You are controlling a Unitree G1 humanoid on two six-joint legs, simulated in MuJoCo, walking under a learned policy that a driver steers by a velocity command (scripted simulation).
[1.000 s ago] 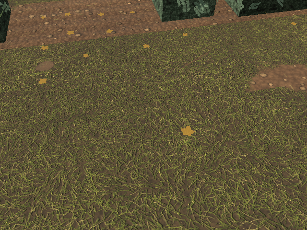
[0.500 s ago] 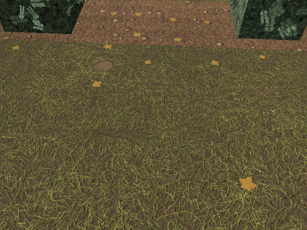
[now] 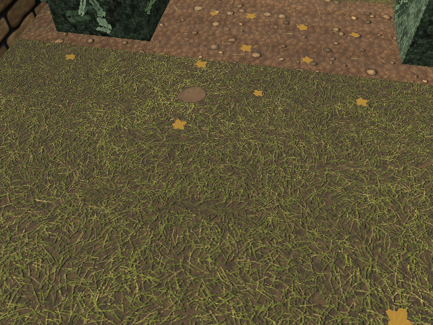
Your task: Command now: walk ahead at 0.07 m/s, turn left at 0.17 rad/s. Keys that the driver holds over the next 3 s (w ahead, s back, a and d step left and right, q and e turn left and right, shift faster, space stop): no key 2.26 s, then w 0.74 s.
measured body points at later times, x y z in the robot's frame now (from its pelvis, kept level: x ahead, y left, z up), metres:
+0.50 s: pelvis +0.00 -0.04 +0.02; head +0.03 -0.04 +0.46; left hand +0.17 +0.21 -0.09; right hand +0.09 -0.30 -0.11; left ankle -0.01 +0.08 -0.72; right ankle -0.01 -0.12 -0.72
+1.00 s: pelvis -0.01 -0.04 +0.02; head +0.02 -0.05 +0.47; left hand +0.11 +0.19 -0.11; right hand +0.05 -0.29 -0.12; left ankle -0.01 +0.08 -0.72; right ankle -0.01 -0.12 -0.72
